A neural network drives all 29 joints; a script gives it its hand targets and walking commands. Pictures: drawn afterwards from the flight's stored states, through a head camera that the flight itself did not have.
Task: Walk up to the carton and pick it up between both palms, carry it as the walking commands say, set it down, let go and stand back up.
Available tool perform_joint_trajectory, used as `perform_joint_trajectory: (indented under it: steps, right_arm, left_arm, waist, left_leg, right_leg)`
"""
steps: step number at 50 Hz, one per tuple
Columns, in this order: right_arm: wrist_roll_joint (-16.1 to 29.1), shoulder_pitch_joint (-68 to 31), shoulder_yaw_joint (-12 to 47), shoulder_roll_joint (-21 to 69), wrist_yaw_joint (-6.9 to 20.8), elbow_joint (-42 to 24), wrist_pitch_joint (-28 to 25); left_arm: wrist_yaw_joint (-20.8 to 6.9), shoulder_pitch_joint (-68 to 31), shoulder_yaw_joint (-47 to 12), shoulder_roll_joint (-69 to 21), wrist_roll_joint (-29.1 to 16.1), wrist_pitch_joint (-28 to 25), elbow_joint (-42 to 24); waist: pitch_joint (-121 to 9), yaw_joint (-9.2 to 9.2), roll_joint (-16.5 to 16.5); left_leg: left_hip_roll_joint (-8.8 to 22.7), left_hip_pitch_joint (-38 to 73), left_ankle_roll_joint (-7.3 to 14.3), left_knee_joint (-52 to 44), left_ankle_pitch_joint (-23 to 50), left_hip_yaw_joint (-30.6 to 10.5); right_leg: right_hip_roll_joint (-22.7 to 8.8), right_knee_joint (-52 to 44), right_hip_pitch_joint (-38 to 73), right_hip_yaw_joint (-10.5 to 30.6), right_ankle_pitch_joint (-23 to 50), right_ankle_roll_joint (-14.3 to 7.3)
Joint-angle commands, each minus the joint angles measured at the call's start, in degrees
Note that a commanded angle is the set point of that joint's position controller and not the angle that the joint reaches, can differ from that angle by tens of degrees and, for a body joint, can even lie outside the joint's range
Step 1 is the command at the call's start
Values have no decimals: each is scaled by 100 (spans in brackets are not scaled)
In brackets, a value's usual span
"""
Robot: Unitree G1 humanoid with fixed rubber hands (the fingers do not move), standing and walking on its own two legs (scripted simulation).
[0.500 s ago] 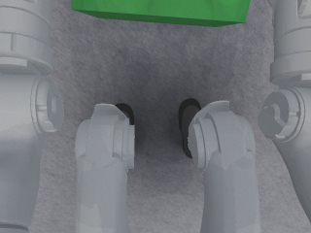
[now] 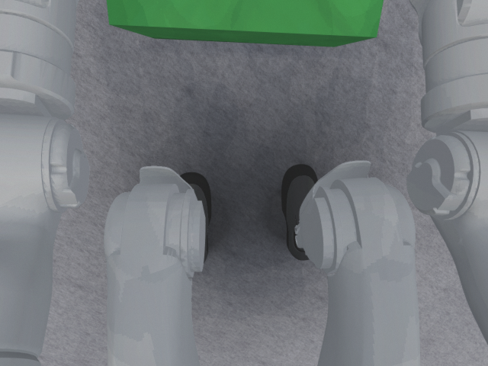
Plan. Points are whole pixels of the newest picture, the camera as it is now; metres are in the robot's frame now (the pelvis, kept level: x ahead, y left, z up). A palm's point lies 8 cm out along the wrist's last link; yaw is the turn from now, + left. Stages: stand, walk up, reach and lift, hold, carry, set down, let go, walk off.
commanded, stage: set down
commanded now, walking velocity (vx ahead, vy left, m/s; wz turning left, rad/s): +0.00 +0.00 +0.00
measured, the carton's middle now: out of the picture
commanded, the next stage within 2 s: none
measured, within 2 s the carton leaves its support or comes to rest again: rests again in 0.08 s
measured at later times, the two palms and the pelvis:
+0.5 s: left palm out of the picture +0.57 +0.19 -0.19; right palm out of the picture +0.56 -0.19 -0.19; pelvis +0.00 +0.00 -0.01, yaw +0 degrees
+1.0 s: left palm out of the picture +0.57 +0.19 -0.20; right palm out of the picture +0.56 -0.19 -0.19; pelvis +0.00 +0.00 -0.02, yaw +0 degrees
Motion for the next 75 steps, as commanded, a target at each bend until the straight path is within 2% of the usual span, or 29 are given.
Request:
perform_joint_trajectory:
  steps: [1, 3, 6, 9, 15, 16, 17, 19, 22, 25, 29, 30, 31, 33, 35, 36, 37, 38, 41, 45, 47, 50, 54, 57, 58, 61, 68, 72, 75]
  right_arm:
    - [487, -3696, 1762, 3937, 1506, -1221, -214]
    - [537, -3777, 1806, 3971, 1506, -1242, -246]
    - [606, -3775, 1840, 3853, 1521, -1251, -311]
    - [563, -3769, 1903, 3840, 1474, -1260, -303]
    - [564, -3736, 1746, 3844, 1525, -967, -317]
    - [571, -3806, 1803, 3820, 1533, -1098, -342]
    - [508, -3630, 1767, 3858, 1533, -978, -328]
    - [482, -3557, 1680, 3899, 1542, -756, -294]
    - [417, -3565, 1631, 3765, 1533, -744, -308]
    - [470, -3580, 1661, 3776, 1544, -763, -307]
    - [461, -3439, 1571, 3737, 1558, -502, -280]
    - [435, -3369, 1595, 3797, 1598, -534, -275]
    - [476, -3482, 1595, 3786, 1587, -598, -302]
    - [458, -3577, 1601, 3672, 1580, -650, -308]
    - [443, -3393, 1598, 3748, 1588, -424, -269]
    - [389, -3425, 1546, 3617, 1584, -530, -324]
    - [384, -3459, 1570, 3671, 1588, -553, -323]
    - [452, -3450, 1560, 3734, 1599, -399, -313]
    - [378, -3220, 1507, 3708, 1623, -255, -264]
    - [455, -3368, 1589, 3765, 1644, -453, -299]
    - [398, -3342, 1459, 3584, 1636, -347, -321]
    - [336, -3238, 1400, 3523, 1623, -253, -305]
    - [260, -3081, 1372, 3625, 1627, -199, -279]
    - [263, -3030, 1280, 3205, 1555, -221, -324]
    - [258, -3106, 1239, 2989, 1476, -372, -362]
    - [228, -2940, 1111, 2430, 1320, -372, -447]
    - [236, -2562, 784, 562, 814, -171, -673]
    - [245, -2186, 593, -576, 473, 103, -790]
    - [262, -2120, 578, -786, 327, 300, -817]
  left_arm:
    - [-1568, -3935, -1046, -4432, -629, -471, -2302]
    - [-1576, -3641, -936, -4485, -559, -424, -1824]
    - [-1538, -3591, -1016, -4391, -569, -482, -1863]
    - [-1535, -3668, -939, -4274, -583, -524, -1929]
    - [-1584, -3483, -801, -4206, -419, -490, -1583]
    - [-1603, -3334, -774, -4399, -358, -469, -1607]
    - [-1609, -3304, -775, -4250, -401, -493, -1465]
    - [-1647, -3361, -717, -4175, -325, -492, -1376]
    - [-1689, -3364, -773, -4265, -392, -458, -1389]
    - [-1717, -3114, -662, -4200, -293, -452, -1233]
    - [-1714, -3082, -674, -4110, -180, -434, -1188]
    - [-1730, -3051, -664, -4099, -249, -433, -1212]
    - [-1740, -2918, -614, -4052, -148, -442, -1083]
    - [-1750, -2987, -622, -4128, -190, -419, -1175]
    - [-1772, -2885, -563, -4068, -118, -396, -1064]
    - [-1799, -2750, -617, -4222, -117, -372, -934]
    - [-1783, -2921, -609, -4049, -148, -403, -966]
    - [-1768, -2794, -566, -4006, -50, -408, -960]
    - [-1799, -2823, -584, -4029, -63, -392, -962]
    - [-1847, -2607, -449, -3979, 54, -368, -870]
    - [-1845, -2595, -565, -4058, 37, -366, -889]
    - [-1833, -2724, -561, -3933, 10, -350, -912]
    - [-1840, -2675, -359, -3764, 135, -399, -941]
    - [-1748, -2488, -250, -3420, 213, -395, -796]
    - [-1717, -2496, -287, -3278, 183, -429, -940]
    - [-1575, -2278, -166, -2761, 216, -463, -781]
    - [-930, -2702, -52, -773, 26, -768, -766]
    - [-612, -2394, 149, 371, 31, -855, -314]
    - [-485, -2364, 188, 740, -14, -900, -133]
  waist:
    - [-7689, -325, 337]
    - [-7673, -170, 327]
    - [-7659, -246, 395]
    - [-7383, -240, 111]
    - [-6763, -149, 217]
    - [-6724, -45, 377]
    - [-6698, -152, 103]
    - [-6420, -113, 128]
    - [-6297, -250, 202]
    - [-6105, -81, 104]
    - [-5792, -97, 217]
    - [-5693, -140, 59]
    - [-5748, -17, 156]
    - [-5611, -124, 76]
    - [-5296, 5, 114]
    - [-5349, -122, 155]
    - [-5378, -99, 16]
    - [-5192, 19, 118]
    - [-4999, -95, 41]
    - [-4782, 143, -6]
    - [-4921, -73, 256]
    - [-4856, -154, 199]
    - [-4580, 33, 90]
    - [-4632, 84, 167]
    - [-4823, -31, 125]
    - [-4891, -30, 116]
    - [-5683, -184, 442]
    - [-6019, -144, 524]
    - [-6324, -61, 463]
  left_leg:
    - [-135, 3542, 172, -735, 2901, -98]
    - [-101, 3645, 167, -730, 2915, -107]
    - [-122, 3729, 166, -672, 3020, -151]
    - [-114, 3479, 181, -670, 2886, -146]
    - [-70, 3280, 212, -679, 2827, -193]
    - [-85, 3060, 196, -646, 2728, -95]
    - [-89, 3083, 203, -606, 2778, -147]
    - [-59, 2905, 214, -665, 2532, -152]
    - [-65, 2817, 192, -612, 2520, -171]
    - [-76, 2691, 215, -580, 2504, -125]
    - [-23, 2716, 220, -652, 2341, -222]
    - [-11, 2588, 243, -634, 2285, -223]
    - [-18, 2596, 233, -636, 2327, -177]
    - [-17, 2645, 277, -612, 2404, -257]
    - [-10, 2396, 244, -613, 2224, -195]
    - [-17, 2491, 231, -554, 2254, -237]
    - [3, 2485, 260, -572, 2184, -277]
    - [-5, 2470, 272, -599, 2256, -224]
    - [31, 2483, 269, -644, 2079, -295]
    - [23, 2250, 339, -616, 2080, -245]
    - [-6, 2493, 288, -591, 2131, -302]
    - [41, 2572, 285, -637, 2073, -340]
    - [45, 2449, 305, -595, 2121, -277]
    - [57, 2533, 285, -589, 2004, -256]
    - [57, 2502, 275, -575, 2032, -270]
    - [80, 2599, 234, -592, 2093, -282]
    - [162, 3320, 115, -498, 2573, -373]
    - [216, 3376, 54, -418, 2839, -458]
    - [237, 3361, 32, -375, 3028, -436]
  right_leg:
    - [174, -544, 2932, -171, 2424, -294]
    - [146, -597, 3081, -97, 2497, -268]
    - [154, -532, 2967, -130, 2532, -282]
    - [147, -524, 3087, -107, 2474, -249]
    - [160, -499, 2785, -84, 2396, -252]
    - [157, -540, 2851, 14, 2407, -284]
    - [155, -525, 2869, -63, 2411, -258]
    - [144, -555, 2725, -1, 2266, -286]
    - [130, -539, 2824, 18, 2247, -310]
    - [152, -536, 2828, 40, 2263, -291]
    - [133, -540, 2658, 71, 2136, -303]
    - [126, -511, 2629, 56, 2043, -302]
    - [130, -521, 2673, 64, 2143, -272]
    - [132, -471, 2468, 11, 2049, -301]
    - [122, -512, 2504, 96, 1965, -303]
    - [126, -467, 2473, 94, 1960, -312]
    - [106, -460, 2511, 102, 1964, -312]
    - [121, -462, 2401, 63, 1939, -265]
    - [112, -444, 2375, 66, 1810, -301]
    - [119, -424, 2342, 91, 1816, -266]
    - [129, -379, 2208, 43, 1762, -274]
    - [90, -381, 2340, 67, 1753, -285]
    - [147, -441, 2151, 69, 1677, -277]
    - [107, -415, 2154, 72, 1588, -247]
    - [88, -418, 2334, 62, 1704, -272]
    - [85, -408, 2410, -8, 1750, -184]
    - [-22, -434, 2395, 19, 1971, -172]
    - [-82, -415, 2413, 61, 2238, -143]
    - [-92, -389, 2479, 69, 2383, -109]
